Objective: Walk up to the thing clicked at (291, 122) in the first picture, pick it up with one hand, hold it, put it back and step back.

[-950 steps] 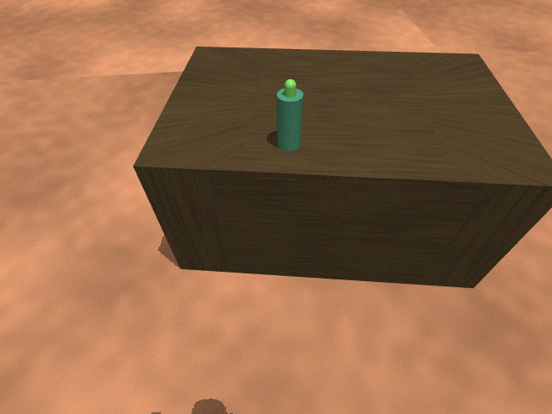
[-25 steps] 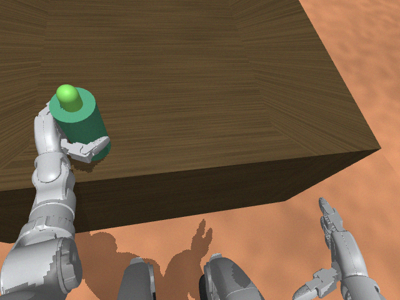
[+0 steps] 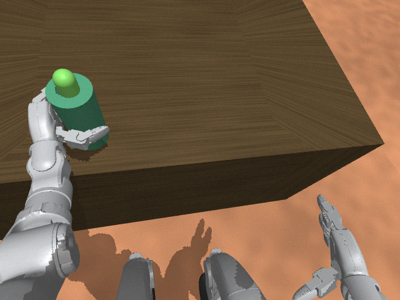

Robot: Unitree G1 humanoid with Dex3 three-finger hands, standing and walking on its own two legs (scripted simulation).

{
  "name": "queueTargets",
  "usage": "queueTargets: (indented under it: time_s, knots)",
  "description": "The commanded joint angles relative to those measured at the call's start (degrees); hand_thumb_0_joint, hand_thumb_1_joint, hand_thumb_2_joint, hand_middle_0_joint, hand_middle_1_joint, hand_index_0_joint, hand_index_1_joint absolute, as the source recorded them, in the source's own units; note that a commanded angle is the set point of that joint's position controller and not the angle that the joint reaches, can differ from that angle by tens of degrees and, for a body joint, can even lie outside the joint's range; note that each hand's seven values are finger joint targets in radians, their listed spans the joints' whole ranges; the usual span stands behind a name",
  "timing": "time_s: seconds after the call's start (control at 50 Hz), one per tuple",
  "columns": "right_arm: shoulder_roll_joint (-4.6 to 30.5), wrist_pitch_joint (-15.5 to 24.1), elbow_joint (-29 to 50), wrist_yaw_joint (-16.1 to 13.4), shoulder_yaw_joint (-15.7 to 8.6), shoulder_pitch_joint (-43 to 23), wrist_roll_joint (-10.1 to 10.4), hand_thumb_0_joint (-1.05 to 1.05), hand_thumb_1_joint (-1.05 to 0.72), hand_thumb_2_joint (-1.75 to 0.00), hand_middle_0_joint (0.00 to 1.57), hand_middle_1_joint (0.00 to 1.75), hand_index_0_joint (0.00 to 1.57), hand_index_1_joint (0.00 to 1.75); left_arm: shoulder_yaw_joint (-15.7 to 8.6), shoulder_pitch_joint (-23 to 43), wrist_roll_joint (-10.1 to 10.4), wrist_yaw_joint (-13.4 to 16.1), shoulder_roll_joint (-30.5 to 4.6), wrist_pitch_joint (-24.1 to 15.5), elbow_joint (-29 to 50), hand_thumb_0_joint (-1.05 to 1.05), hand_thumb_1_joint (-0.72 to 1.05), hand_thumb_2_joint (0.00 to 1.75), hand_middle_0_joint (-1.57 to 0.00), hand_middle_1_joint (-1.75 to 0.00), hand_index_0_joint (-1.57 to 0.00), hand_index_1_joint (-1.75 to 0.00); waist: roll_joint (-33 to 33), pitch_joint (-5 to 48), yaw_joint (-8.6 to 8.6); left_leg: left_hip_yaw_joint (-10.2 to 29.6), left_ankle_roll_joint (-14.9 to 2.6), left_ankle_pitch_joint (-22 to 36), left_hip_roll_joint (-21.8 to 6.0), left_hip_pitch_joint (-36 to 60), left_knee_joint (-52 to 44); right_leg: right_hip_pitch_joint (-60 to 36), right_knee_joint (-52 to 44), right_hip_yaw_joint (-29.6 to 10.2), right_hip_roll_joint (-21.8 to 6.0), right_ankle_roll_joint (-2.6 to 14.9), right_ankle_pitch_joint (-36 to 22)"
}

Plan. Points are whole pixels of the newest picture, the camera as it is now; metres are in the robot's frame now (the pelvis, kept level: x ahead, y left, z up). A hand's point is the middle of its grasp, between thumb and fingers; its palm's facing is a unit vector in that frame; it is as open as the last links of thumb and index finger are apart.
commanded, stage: open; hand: left
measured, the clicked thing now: (79, 110) +0.48 +0.19 +0.04
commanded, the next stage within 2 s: withdraw in 0.30 s
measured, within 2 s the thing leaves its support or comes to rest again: rests again in 0.26 s
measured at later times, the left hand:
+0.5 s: hand (76, 109) +0.49 +0.20 +0.02, palm faces +0.14 -0.99 +0.02, open 15.7 cm
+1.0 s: hand (4, 54) +0.53 +0.27 +0.13, palm faces +0.20 -0.97 -0.15, open 17.4 cm
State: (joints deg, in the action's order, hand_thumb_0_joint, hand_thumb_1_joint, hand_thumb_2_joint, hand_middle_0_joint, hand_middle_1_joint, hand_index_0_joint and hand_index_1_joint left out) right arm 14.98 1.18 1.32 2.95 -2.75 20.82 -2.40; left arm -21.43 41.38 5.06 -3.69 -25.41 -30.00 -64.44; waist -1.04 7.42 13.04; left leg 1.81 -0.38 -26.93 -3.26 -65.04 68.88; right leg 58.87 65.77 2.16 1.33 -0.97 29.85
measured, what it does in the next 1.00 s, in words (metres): stands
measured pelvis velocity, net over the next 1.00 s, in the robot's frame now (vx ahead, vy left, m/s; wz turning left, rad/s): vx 0.02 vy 0.01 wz -0.02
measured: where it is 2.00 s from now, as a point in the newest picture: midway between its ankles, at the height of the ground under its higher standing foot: outside the picture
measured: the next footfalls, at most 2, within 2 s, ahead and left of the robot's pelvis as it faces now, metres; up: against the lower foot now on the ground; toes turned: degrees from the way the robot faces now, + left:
none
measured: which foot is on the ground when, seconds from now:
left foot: down 0.00-1.00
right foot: down 0.00-1.00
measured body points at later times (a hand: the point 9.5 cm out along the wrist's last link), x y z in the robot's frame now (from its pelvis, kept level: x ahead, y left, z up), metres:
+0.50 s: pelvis +0.00 +0.00 +0.00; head +0.13 +0.05 +0.43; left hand +0.48 +0.25 +0.03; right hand +0.16 -0.27 +0.01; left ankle +0.05 +0.11 -0.64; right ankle +0.01 -0.14 -0.64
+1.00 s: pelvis +0.02 +0.01 +0.03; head +0.12 +0.03 +0.47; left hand +0.51 +0.32 +0.14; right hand +0.17 -0.25 +0.01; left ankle +0.05 +0.11 -0.64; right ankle +0.01 -0.14 -0.64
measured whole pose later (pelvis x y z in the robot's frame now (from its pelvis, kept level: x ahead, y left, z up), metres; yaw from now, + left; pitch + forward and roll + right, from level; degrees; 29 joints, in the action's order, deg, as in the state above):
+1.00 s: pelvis +0.02 +0.01 +0.03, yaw -1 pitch +20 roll -3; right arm 14.4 -3.7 -2.6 1.4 1.0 21.2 0.2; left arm -24.1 53.4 -0.7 -8.8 -40.6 -12.0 -72.5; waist 1.5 8.0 11.0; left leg -0.4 -0.9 -24.9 -3.4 -55.1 59.6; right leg 49.6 55.9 0.1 1.4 -1.7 26.6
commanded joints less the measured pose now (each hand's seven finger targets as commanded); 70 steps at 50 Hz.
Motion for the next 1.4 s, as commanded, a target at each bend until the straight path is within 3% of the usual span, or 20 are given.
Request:
queueTargets:
  time_s: [0.0,0.12,0.28,0.4,0.54,0.64,0.72,0.76,0.8,0.86,0.88,0.94,1.02,1.12,1.14,1.18,1.24,1.3,1.34,1.38]
  knots:
    - [9.27,2.68,10.18,-1.15,-5.95,2.22,-0.01,0.00,0.53,-0.04,0.05,0.05,0.05,0.05,-1.21,31.68,0.46,-0.81,-13.92,-6.34,17.82,0.00,-0.48,0.46,-0.81,-0.71,-0.84,-0.69,14.63,32.14,1.19,1.45,-0.63,14.05,1.19,29.79,-7.62,-5.72,-7.38,0.11,1.23,2.25,-15.64]
    - [10.92,2.29,11.08,-1.15,-6.71,0.76,-0.03,0.00,0.54,-0.04,0.05,0.05,0.05,0.05,-1.43,22.79,-0.77,-0.69,-11.41,-2.95,4.14,0.00,-0.58,0.23,-0.63,-0.46,-0.65,-0.44,10.99,27.61,1.67,1.79,-0.88,14.05,0.84,25.93,-7.28,-4.17,-7.39,0.56,1.48,2.14,-15.42]
    - [10.44,2.16,11.84,-1.23,-6.64,2.46,0.18,0.00,0.55,-0.04,0.05,0.05,0.05,0.05,-2.39,24.46,0.14,-0.70,-12.19,-2.56,8.81,0.00,-0.54,0.17,-0.48,-0.34,-0.50,-0.32,8.66,25.68,1.11,1.53,-0.82,10.03,1.05,22.69,-8.60,-5.37,-7.78,0.41,1.71,1.97,-12.75]
    - [8.80,2.65,9.94,-1.51,-5.59,3.86,0.29,0.00,0.55,-0.04,0.05,0.05,0.05,0.05,-0.94,26.89,0.31,-1.19,-10.87,-3.03,11.69,0.00,-0.50,0.12,-0.27,-0.21,-0.29,-0.20,9.81,28.25,1.65,1.31,-1.00,14.46,0.96,25.90,-7.18,-4.49,-7.25,0.17,1.70,1.80,-16.07]
    - [10.59,1.76,10.33,-1.91,-6.75,4.01,0.23,0.00,0.54,-0.05,0.05,0.05,0.05,0.05,-5.21,31.21,-0.70,-1.61,-21.65,-2.20,18.38,0.00,-0.49,0.05,-0.15,-0.07,-0.15,-0.08,15.06,34.85,-0.42,1.00,-0.54,20.45,1.08,31.14,-7.01,-9.08,-7.59,-0.41,1.10,1.91,-20.19]
    - [9.46,1.13,8.77,-2.39,-5.59,0.95,0.73,0.00,0.52,-0.05,0.05,0.05,0.05,0.05,-8.02,35.13,-0.10,-1.90,-27.03,0.30,20.05,0.00,-0.52,0.04,-0.13,-0.06,-0.13,-0.07,16.53,33.22,-1.48,0.62,-0.41,17.22,1.19,31.21,-9.30,-11.38,-9.70,-0.84,0.98,1.89,-18.13]
    - [5.51,0.36,5.46,-2.79,-1.08,0.94,1.36,0.00,0.52,-0.05,0.05,0.05,0.05,0.05,-4.66,36.04,-0.51,-4.85,-24.24,4.46,14.64,0.00,-0.54,0.00,-0.12,-0.05,-0.12,-0.04,15.60,31.11,-0.71,0.47,-0.40,20.52,0.83,33.05,-10.67,-12.01,-11.31,-0.76,1.16,1.87,-20.67]
    - [7.67,0.40,3.32,-3.26,-1.74,-0.18,1.37,0.00,0.52,-0.05,0.05,0.05,0.05,0.05,-3.22,31.27,-0.58,-6.77,-21.84,7.69,4.18,0.00,-0.56,0.00,-0.12,-0.05,-0.13,-0.04,11.89,25.77,-0.05,0.43,-0.81,18.63,0.61,30.81,-11.62,-10.69,-12.48,-0.64,1.38,1.80,-19.58]
    - [6.83,0.41,2.09,-3.26,-0.03,-0.61,1.55,0.00,0.54,-0.05,0.05,0.05,0.05,0.05,-3.04,32.88,-0.24,-8.72,-22.46,9.35,3.63,0.00,-0.58,0.00,-0.11,-0.05,-0.13,-0.04,12.00,24.56,-0.46,0.45,-0.80,18.84,0.43,30.43,-12.20,-9.60,-13.11,-0.53,1.39,1.89,-19.20]
    - [8.36,0.53,3.56,-3.46,-1.26,0.16,1.72,0.00,0.61,-0.02,0.05,0.05,0.05,0.05,-4.32,34.12,-0.29,-10.24,-25.72,10.67,3.37,0.00,-0.52,0.08,-0.04,-0.02,-0.04,-0.04,10.10,25.19,-0.32,0.13,-0.91,19.96,0.29,31.67,-13.15,-11.34,-14.08,0.02,1.52,1.86,-20.70]
    - [11.64,-1.08,6.80,-3.50,-4.06,3.21,1.89,0.00,0.61,-0.04,0.05,0.05,0.05,0.05,-5.14,29.29,-6.77,-6.83,-34.01,13.84,-0.92,0.00,-0.53,0.05,-0.05,-0.03,-0.05,-0.03,10.67,27.82,-2.52,-0.42,-0.25,21.74,0.78,35.59,-15.62,-14.78,-15.61,0.37,1.32,1.61,-21.87]
    - [11.84,-3.10,6.57,-3.10,-5.02,2.93,2.84,0.00,0.58,-0.04,0.05,0.05,0.05,0.05,-4.05,31.88,-6.30,-3.70,-30.90,16.85,0.60,0.00,-0.55,0.06,-0.06,-0.05,-0.06,-0.05,7.27,24.12,-1.99,-0.08,-0.11,20.90,0.71,35.21,-17.56,-15.14,-17.00,0.61,1.94,1.44,-21.05]
    - [11.45,-4.65,7.65,-2.34,-5.32,1.81,3.52,0.00,0.55,-0.05,0.05,0.05,0.05,0.05,-8.23,29.15,-8.29,-0.71,-39.49,19.50,7.03,0.00,-0.56,0.05,-0.06,-0.06,-0.07,-0.05,9.43,30.81,-6.04,-0.57,-0.16,26.93,0.86,39.06,-18.31,-21.42,-17.77,0.18,1.59,1.51,-24.95]
    - [6.40,-5.59,5.35,-1.54,0.46,1.71,4.16,0.00,0.50,-0.07,0.05,0.05,0.05,0.05,-6.93,19.13,-8.36,1.68,-34.77,21.12,7.90,0.00,-0.57,0.08,-0.07,-0.04,-0.04,-0.06,11.80,26.69,-9.38,-1.60,0.08,27.87,1.22,38.73,-20.89,-24.77,-19.83,-0.82,0.96,1.72,-25.03]
    - [5.11,-5.27,7.36,-1.25,1.02,-0.21,4.43,0.00,0.51,-0.08,0.05,0.05,0.05,0.05,-3.73,19.74,-7.82,1.57,-30.35,21.27,12.10,0.00,-0.58,0.09,-0.07,-0.04,-0.04,-0.07,12.87,27.31,-9.31,-1.51,0.45,28.81,1.07,40.98,-21.38,-24.86,-20.40,-0.64,0.99,1.76,-24.67]
    - [5.71,-4.74,6.12,-1.20,-0.27,1.96,4.44,0.00,0.50,-0.08,0.05,0.05,0.05,0.05,-1.74,15.27,-7.20,2.14,-26.91,22.18,15.83,0.00,-0.56,0.08,-0.07,-0.03,-0.04,-0.06,14.21,27.43,-9.28,-1.64,0.88,30.87,0.77,43.82,-21.78,-24.93,-20.97,-0.28,1.05,1.79,-25.40]
    - [11.44,-4.53,2.27,-1.98,-6.74,5.48,4.71,0.00,0.49,-0.08,0.05,0.05,0.05,0.05,0.33,4.73,-5.87,2.93,-22.30,24.15,24.80,0.00,-0.53,0.09,-0.07,-0.03,-0.04,-0.06,14.79,25.78,-8.90,-1.59,1.34,34.10,0.17,49.12,-22.64,-23.35,-22.05,0.27,1.12,1.73,-26.25]
    - [7.91,-3.64,-0.11,-2.14,-3.76,4.91,5.36,0.00,0.45,-0.09,0.05,0.05,0.05,0.05,4.87,-4.02,-4.17,3.38,-13.45,26.39,34.90,0.00,-0.48,0.09,-0.06,-0.03,-0.04,-0.06,14.14,20.63,-9.68,-0.70,1.83,35.82,-0.64,50.51,-23.88,-20.94,-22.33,1.64,1.31,1.89,-23.62]
    - [10.33,-3.77,-1.01,-2.97,-7.77,5.42,6.13,0.00,0.49,-0.08,0.05,0.05,0.05,0.05,2.37,-18.28,-3.16,4.61,-14.21,27.22,45.45,0.00,-0.51,0.09,-0.06,-0.04,-0.04,-0.06,10.65,18.75,-11.48,-0.74,1.44,35.44,-0.46,48.98,-24.91,-23.99,-22.56,2.01,1.05,1.92,-24.69]
    - [10.63,-3.69,0.00,-3.56,-8.20,4.02,6.52,0.00,0.48,-0.08,0.05,0.05,0.05,0.05,4.67,-23.08,-2.41,5.10,-11.04,28.40,54.11,0.00,-0.43,0.10,-0.05,-0.03,-0.03,-0.05,8.32,15.17,-10.74,-1.26,1.20,30.55,0.19,47.63,-25.87,-24.91,-23.01,1.77,0.78,1.64,-23.88]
